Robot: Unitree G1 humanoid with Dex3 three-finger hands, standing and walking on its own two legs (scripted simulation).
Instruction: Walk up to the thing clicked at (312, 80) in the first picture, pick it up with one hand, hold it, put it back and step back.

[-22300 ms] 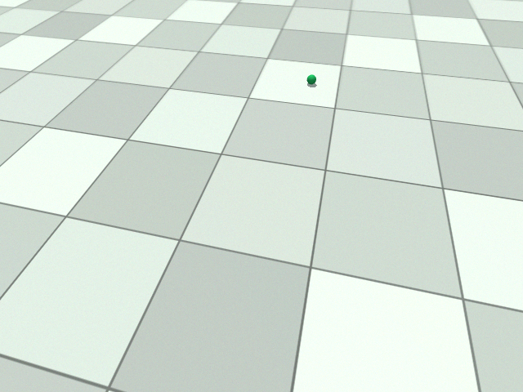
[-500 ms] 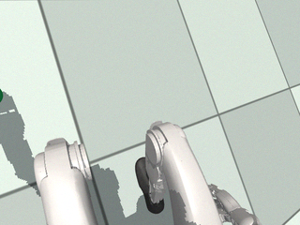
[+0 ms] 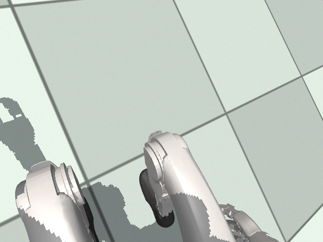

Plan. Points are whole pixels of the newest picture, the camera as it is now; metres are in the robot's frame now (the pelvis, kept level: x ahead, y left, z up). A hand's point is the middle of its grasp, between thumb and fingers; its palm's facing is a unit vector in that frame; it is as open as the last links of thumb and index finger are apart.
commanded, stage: approach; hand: left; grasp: from above
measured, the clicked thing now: out of the picture +0.46 +0.39 -0.28
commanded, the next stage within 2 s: close in in 0.04 s
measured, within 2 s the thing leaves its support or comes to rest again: neither
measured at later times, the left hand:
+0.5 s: hand out of the picture +0.43 +0.38 -0.22, palm faces -0.42 -0.18 -0.89, open 14.2 cm
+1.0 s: hand out of the picture +0.44 +0.37 -0.24, palm faces -0.47 -0.18 -0.86, open 14.1 cm
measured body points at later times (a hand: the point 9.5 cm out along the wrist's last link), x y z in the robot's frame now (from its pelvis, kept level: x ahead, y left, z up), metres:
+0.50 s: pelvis +0.00 +0.01 -0.01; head +0.25 +0.17 +0.33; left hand +0.45 +0.39 -0.17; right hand +0.11 -0.26 -0.07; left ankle +0.08 +0.13 -0.28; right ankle +0.10 -0.11 -0.28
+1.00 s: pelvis +0.00 +0.00 -0.01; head +0.28 +0.13 +0.32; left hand +0.46 +0.38 -0.19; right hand +0.06 -0.24 -0.08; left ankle +0.08 +0.13 -0.28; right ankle +0.10 -0.11 -0.28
